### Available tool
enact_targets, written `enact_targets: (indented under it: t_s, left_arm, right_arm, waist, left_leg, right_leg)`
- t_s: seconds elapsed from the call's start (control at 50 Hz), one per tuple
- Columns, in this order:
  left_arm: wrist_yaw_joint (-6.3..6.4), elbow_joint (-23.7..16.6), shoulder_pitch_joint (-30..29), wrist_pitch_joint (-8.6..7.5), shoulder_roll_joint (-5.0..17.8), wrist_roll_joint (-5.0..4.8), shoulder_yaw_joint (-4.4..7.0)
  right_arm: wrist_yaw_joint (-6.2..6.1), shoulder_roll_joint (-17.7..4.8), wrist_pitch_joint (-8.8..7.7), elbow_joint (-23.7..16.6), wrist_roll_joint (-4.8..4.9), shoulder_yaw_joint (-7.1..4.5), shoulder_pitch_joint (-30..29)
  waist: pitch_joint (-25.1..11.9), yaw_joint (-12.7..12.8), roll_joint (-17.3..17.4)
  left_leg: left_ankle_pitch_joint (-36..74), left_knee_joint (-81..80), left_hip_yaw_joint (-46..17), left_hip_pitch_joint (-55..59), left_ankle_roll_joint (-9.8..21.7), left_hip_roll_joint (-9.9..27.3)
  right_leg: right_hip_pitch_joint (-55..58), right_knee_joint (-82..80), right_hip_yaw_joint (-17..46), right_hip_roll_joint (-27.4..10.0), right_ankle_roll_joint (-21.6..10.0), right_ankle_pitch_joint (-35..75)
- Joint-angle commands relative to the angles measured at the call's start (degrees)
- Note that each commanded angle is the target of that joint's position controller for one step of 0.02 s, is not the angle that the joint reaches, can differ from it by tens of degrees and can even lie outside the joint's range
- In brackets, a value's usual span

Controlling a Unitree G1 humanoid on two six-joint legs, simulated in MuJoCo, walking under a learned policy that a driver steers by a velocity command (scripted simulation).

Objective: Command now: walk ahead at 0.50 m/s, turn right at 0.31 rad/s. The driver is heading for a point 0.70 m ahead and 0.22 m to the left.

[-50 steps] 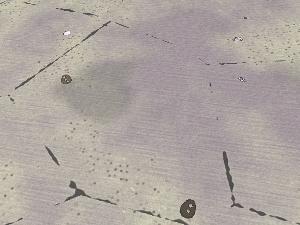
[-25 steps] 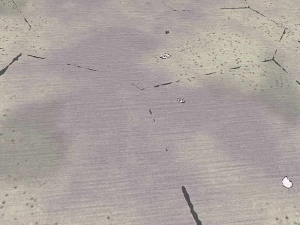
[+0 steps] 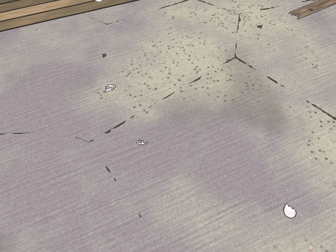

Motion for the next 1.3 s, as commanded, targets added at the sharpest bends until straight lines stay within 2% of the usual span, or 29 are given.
enact_targets:
  t_s: [0.02, 0.12, 0.24, 0.28, 0.3, 0.34, 0.36, 0.38, 0.4, 0.42, 0.44, 0.46, 0.5, 0.52, 0.58, 0.7, 0.82, 0.88, 0.9, 0.92, 0.94, 0.96, 0.98, 1.0, 1.02, 1.06, 1.16, 1.24, 1.3]
  left_arm:
    - [0.14, -1.7, 2.5, -2.14, 6.9, -0.16, 1.4]
    - [0.19, 0.5, 7.3, -2.62, 6.9, -0.17, 1.07]
    - [1.34, 3.8, 11.2, -3.07, 6.0, 1.15, 0.19]
    - [1.95, 4.4, 10.1, -3.08, 6.5, 1.34, 0.04]
    - [2.24, 4.5, 9.4, -3.15, 7.0, 1.43, -0.01]
    - [2.64, 4.9, 8.7, -2.82, 8.5, 1.96, 0.17]
    - [2.77, 4.5, 7.3, -2.52, 9.1, 1.53, 0.26]
    - [2.91, 2.1, 6.2, -2.98, 8.1, 0.76, -0.3]
    - [2.14, 0.1, 10.5, -3.44, 4.3, -1.07, -0.67]
    - [2.18, 0.2, 7.9, -3.32, 7.7, 1.02, -0.27]
    - [2.04, -1.1, 4.0, -3.6, 6.6, 0.57, -0.59]
    - [1.96, -1.4, 2.8, -3.73, 6.1, 0.58, -0.77]
    - [1.67, -2.3, 2.2, -1.52, 5.4, 1.95, -0.85]
    - [1.68, -2.5, 3.8, -0.43, 4.6, 1.99, -1.0]
    - [1.77, -3.3, 2.8, 0.71, 3.8, 1.64, -1.23]
    - [2.03, -6.8, -6.1, 2.11, 4.8, 1.0, -1.22]
    - [2.83, -8.6, -9.8, 1.56, 6.3, -0.02, -1.3]
    - [3.18, -8.0, -5.6, 0.66, 6.8, -0.46, -1.27]
    - [3.5, -7.3, -2.7, 0.14, 7.0, 0.06, -1.16]
    - [4.13, -7.3, -1.0, -0.22, 10.1, 0.85, -0.51]
    - [4.13, -8.9, -5.1, 0.52, 15.9, 0.76, 0.41]
    - [3.69, -8.1, -1.2, 1.39, 12.9, -0.1, 0.35]
    - [3.52, -8.4, -1.6, 1.66, 9.4, -0.09, -0.67]
    - [3.47, -9.0, -4.5, 1.88, 7.5, 0.06, -1.14]
    - [3.61, -9.5, -6.4, 2.03, 7.2, 0.43, -1.24]
    - [3.6, -9.5, -6.3, 2.04, 7.9, 1.13, -0.91]
    - [3.17, -8.2, -2.0, 1.76, 9.1, 1.12, 0.17]
    - [2.04, -7.7, -0.6, 1.55, 11.3, 1.57, 1.34]
    - [1.35, -7.6, -0.9, 1.38, 12.8, 1.82, 2.16]
  right_arm:
    - [0.62, -4.2, 0.94, -1.3, -0.2, -1.13, 3.9]
    - [0.98, -3.8, 0.83, -3.3, 0.57, -0.99, -5.3]
    - [1.77, -3.0, 0.23, -5.6, 1.08, -0.28, -13.2]
    - [1.83, -3.2, 0.0, -5.7, 0.96, -0.36, -12.4]
    - [1.58, -3.5, -0.02, -5.1, 0.9, -0.54, -10.6]
    - [0.88, -5.1, -0.32, -2.3, 0.76, -1.39, -1.5]
    - [0.57, -6.2, -0.95, 0.2, 0.06, -2.04, 7.2]
    - [-0.1, -10.8, -1.21, 1.7, -1.06, -3.41, 15.8]
    - [-0.35, -15.7, -0.51, 0.6, 0.31, -4.86, 12.9]
    - [0.31, -14.0, -0.38, 0.5, 3.17, -4.81, 10.2]
    - [0.13, -11.7, -0.42, -0.1, 3.08, -4.16, 6.7]
    - [-0.02, -8.2, -0.22, 0.1, 2.63, -3.25, 4.9]
    - [-0.48, -6.4, -0.02, 0.5, 2.9, -2.47, 3.6]
    - [-0.39, -7.6, -0.29, 0.6, 2.58, -2.73, 3.9]
    - [-0.34, -9.6, -0.3, 0.4, 2.06, -3.28, 3.6]
    - [-1.07, -10.4, 1.83, -0.3, 2.13, -3.87, 6.2]
    - [-1.55, -11.2, 3.53, -1.5, 0.99, -4.55, 6.7]
    - [-1.53, -11.4, 3.9, -2.8, 1.52, -4.69, 2.8]
    - [-1.62, -11.1, 3.94, -3.5, 2.22, -4.54, 0.5]
    - [-1.63, -8.3, 3.73, -4.5, 2.8, -3.74, 1.7]
    - [-1.83, -4.9, 3.81, -5.5, 3.09, -3.0, 7.3]
    - [-2.26, -10.4, 4.44, -3.5, 0.82, -4.24, 8.2]
    - [-2.04, -11.3, 4.74, -2.8, 0.6, -4.75, 7.0]
    - [-1.58, -10.8, 5.19, -2.3, 0.8, -4.81, 5.9]
    - [-0.9, -10.3, 5.68, -2.6, 1.1, -4.72, 4.9]
    - [0.26, -9.6, 6.27, -2.9, 1.8, -4.28, 4.3]
    - [1.08, -8.3, 6.91, -4.9, 1.81, -3.41, -0.6]
    - [2.89, -8.0, 6.95, -7.2, 1.15, -2.68, -5.5]
    - [3.73, -7.5, 6.23, -7.9, 1.27, -2.18, -6.6]
  waist:
    - [-3.0, -0.8, -3.4]
    - [-0.9, 2.6, -4.2]
    - [2.5, 4.8, -4.0]
    - [2.3, 3.5, -4.3]
    - [0.9, 2.5, -4.8]
    - [-4.8, -1.4, -6.3]
    - [-8.6, -5.7, -5.6]
    - [-14.8, -8.8, -0.8]
    - [-21.2, -3.6, 15.6]
    - [-20.1, -3.3, 2.5]
    - [-13.5, -2.6, 0.4]
    - [-7.5, -1.0, -4.0]
    - [-4.2, 1.5, -3.6]
    - [-4.6, 2.3, -1.0]
    - [-7.1, 2.9, -0.8]
    - [-8.5, -0.4, 2.8]
    - [-5.8, -1.9, 4.5]
    - [-5.1, 0.7, 5.5]
    - [-5.0, 2.8, 4.6]
    - [-7.4, 2.1, -2.3]
    - [-8.0, -2.4, -16.8]
    - [-10.2, 0.0, -11.9]
    - [-8.4, -0.7, -6.8]
    - [-5.9, -1.4, -5.1]
    - [-5.1, -1.9, -7.3]
    - [-5.4, -1.2, -10.8]
    - [-5.8, 1.4, -10.7]
    - [-4.5, 3.4, -12.3]
    - [-3.1, 3.1, -11.1]
  left_leg:
    - [5.8, -4.7, 1.2, -2.7, -0.6, 0.4]
    - [15.5, -16.0, 1.7, -9.3, 0.2, -0.3]
    - [16.7, -26.5, 2.9, -9.3, 3.9, -4.2]
    - [13.5, -29.6, 4.2, -5.2, 5.9, -6.5]
    - [11.0, -30.2, 5.8, -1.4, 7.0, -8.5]
    - [5.9, -31.6, 7.7, 8.5, 9.5, -12.4]
    - [9.9, -36.4, 6.1, 19.3, 11.3, -12.4]
    - [16.2, -36.6, -7.3, 34.0, 15.3, -1.4]
    - [36.6, -40.4, -38.8, 48.6, 27.0, 15.1]
    - [47.5, -40.5, -35.2, 45.6, 27.1, 13.5]
    - [52.7, -40.4, -26.5, 39.3, 25.5, 12.0]
    - [53.2, -42.6, -21.1, 31.4, 22.4, 8.9]
    - [52.3, -45.8, -15.8, 21.9, 18.9, 3.8]
    - [56.6, -45.4, -14.9, 20.5, 19.7, 3.8]
    - [57.9, -44.6, -11.1, 18.9, 17.3, -0.2]
    - [45.3, -42.8, -15.6, 21.3, 12.2, -1.8]
    - [41.3, -38.9, -24.7, 25.5, 13.4, -0.1]
    - [36.6, -36.6, -28.3, 23.6, 10.6, -2.0]
    - [31.0, -34.2, -27.9, 19.9, 8.1, -4.3]
    - [17.3, -26.9, -23.0, 15.0, 5.1, -7.9]
    - [-15.9, -16.9, -10.4, 3.8, 2.2, -18.7]
    - [-22.3, -4.5, -5.8, 2.7, 1.4, -16.6]
    - [-18.6, 0.5, -6.2, 2.6, 0.9, -14.6]
    - [-14.5, 2.3, -6.0, 2.9, 0.1, -13.0]
    - [-11.5, 2.9, -5.4, 2.6, -0.6, -12.2]
    - [-8.3, 3.9, -3.6, 2.6, -2.0, -12.5]
    - [-7.6, -3.4, -2.0, 1.2, -2.5, -10.5]
    - [-6.9, -13.7, 0.6, 3.9, -0.5, -7.8]
    - [-9.1, -21.5, 3.3, 9.9, 1.8, -7.8]
  right_leg:
    - [3.0, -12.4, 12.2, -14.8, -7.3, 20.8]
    - [10.7, -13.9, 9.8, -15.2, -3.9, 22.3]
    - [18.0, -14.6, 4.3, -18.0, -2.6, 27.7]
    - [19.5, -11.7, 1.9, -18.8, -1.5, 37.2]
    - [20.2, -8.3, 0.7, -18.8, -0.8, 47.6]
    - [21.6, 5.8, -1.3, -18.6, 0.3, 63.5]
    - [16.8, 18.5, -2.8, -17.3, 1.4, 59.5]
    - [4.2, 37.3, -5.0, -14.2, 2.9, 38.6]
    - [-18.2, 61.3, -3.9, 0.6, 6.7, -16.9]
    - [-22.0, 63.9, 5.6, -3.5, 6.2, -16.0]
    - [-23.7, 62.0, 6.1, -6.4, 6.6, -12.8]
    - [-22.9, 56.8, 5.3, -8.3, 6.7, -11.2]
    - [-18.3, 49.9, 4.6, -9.6, 8.0, -10.5]
    - [-17.0, 47.4, 4.5, -9.5, 8.7, -11.4]
    - [-16.3, 39.6, 2.7, -8.7, 10.3, -8.1]
    - [-18.1, 29.9, 3.4, -8.5, 10.8, -0.9]
    - [-17.5, 21.3, 5.9, -6.4, 9.3, -8.3]
    - [-8.3, 8.2, 6.4, -5.2, 7.7, -7.3]
    - [-1.3, -0.6, 7.0, -6.4, 6.9, -1.1]
    - [6.7, -5.3, 14.3, -15.7, 4.5, 4.4]
    - [12.4, -5.6, 30.6, -30.3, -3.0, 27.1]
    - [11.2, -2.9, 31.5, -32.9, -8.6, 35.3]
    - [8.9, -2.3, 25.6, -30.0, -8.1, 35.5]
    - [6.0, -2.8, 18.9, -25.8, -6.0, 31.6]
    - [5.4, -3.4, 14.5, -22.6, -3.8, 27.9]
    - [5.3, -3.1, 9.2, -19.6, -3.0, 29.5]
    - [9.0, -3.7, 7.6, -22.5, -5.1, 24.5]
    - [6.1, -11.0, 9.1, -24.0, -4.1, -12.6]
    - [2.0, -12.3, 6.9, -24.7, -2.7, -18.6]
